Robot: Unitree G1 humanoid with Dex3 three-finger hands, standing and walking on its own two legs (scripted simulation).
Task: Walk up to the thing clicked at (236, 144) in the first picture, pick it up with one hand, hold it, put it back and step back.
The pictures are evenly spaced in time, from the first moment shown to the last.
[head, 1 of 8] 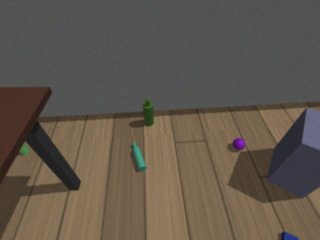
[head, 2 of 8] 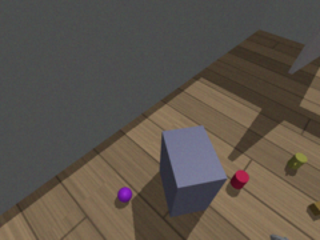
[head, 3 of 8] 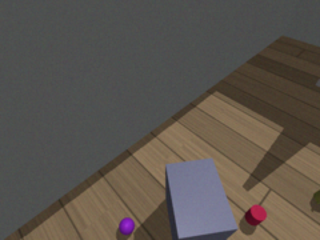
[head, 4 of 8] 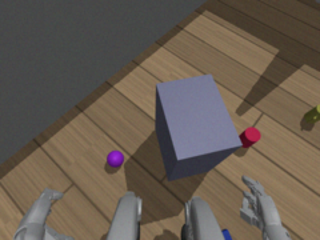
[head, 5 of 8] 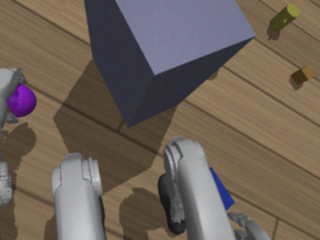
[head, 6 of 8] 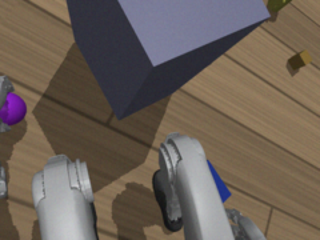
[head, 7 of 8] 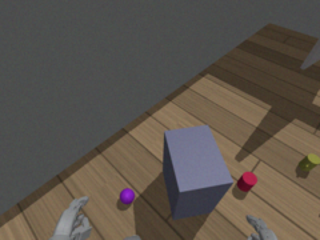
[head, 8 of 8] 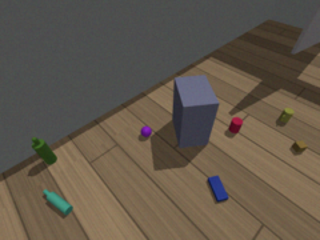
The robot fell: no
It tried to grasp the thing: yes
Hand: left
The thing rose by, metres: 0.66
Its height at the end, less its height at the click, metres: +0.00
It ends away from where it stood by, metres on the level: 0.01
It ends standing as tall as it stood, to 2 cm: yes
